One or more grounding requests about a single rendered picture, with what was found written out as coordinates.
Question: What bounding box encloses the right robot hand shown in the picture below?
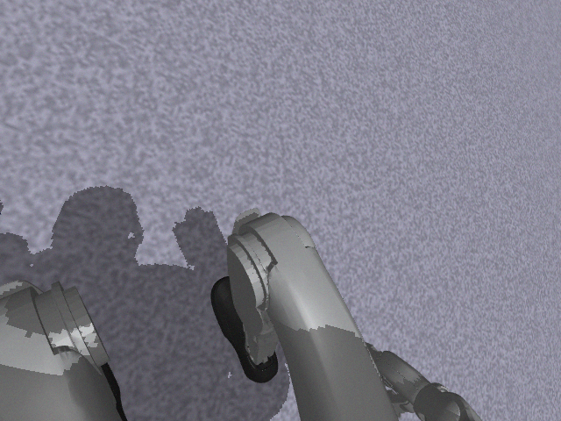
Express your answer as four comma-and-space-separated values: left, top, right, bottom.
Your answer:
366, 343, 430, 417

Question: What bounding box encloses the left robot foot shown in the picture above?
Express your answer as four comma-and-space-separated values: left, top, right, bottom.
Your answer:
101, 362, 128, 421

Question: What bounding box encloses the right robot foot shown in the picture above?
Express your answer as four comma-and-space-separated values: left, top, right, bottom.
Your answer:
211, 276, 278, 383

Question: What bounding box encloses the right robot arm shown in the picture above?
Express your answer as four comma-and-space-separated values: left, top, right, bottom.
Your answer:
414, 382, 482, 421

